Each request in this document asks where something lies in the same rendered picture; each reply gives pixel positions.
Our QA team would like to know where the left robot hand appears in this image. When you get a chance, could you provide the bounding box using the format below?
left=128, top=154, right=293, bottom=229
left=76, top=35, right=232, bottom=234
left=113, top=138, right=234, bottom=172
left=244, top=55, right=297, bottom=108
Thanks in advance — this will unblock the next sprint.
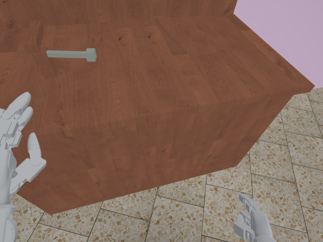
left=0, top=92, right=46, bottom=205

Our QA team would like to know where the tap lever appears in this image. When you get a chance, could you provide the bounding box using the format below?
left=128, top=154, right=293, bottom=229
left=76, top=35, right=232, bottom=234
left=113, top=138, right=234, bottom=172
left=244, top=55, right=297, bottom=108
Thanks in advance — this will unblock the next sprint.
left=46, top=48, right=97, bottom=62

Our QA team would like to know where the counter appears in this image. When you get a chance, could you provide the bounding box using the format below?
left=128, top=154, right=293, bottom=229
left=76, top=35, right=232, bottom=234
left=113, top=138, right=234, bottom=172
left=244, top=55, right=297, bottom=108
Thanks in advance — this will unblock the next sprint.
left=0, top=0, right=315, bottom=215

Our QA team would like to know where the left robot forearm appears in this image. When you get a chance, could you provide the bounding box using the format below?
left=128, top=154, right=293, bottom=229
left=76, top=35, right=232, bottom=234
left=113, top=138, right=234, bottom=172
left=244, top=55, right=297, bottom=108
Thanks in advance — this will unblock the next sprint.
left=0, top=204, right=18, bottom=242

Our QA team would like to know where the right robot hand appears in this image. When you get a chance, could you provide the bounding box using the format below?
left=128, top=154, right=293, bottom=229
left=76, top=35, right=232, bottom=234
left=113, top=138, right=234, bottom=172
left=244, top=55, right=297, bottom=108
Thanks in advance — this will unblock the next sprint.
left=234, top=194, right=273, bottom=242

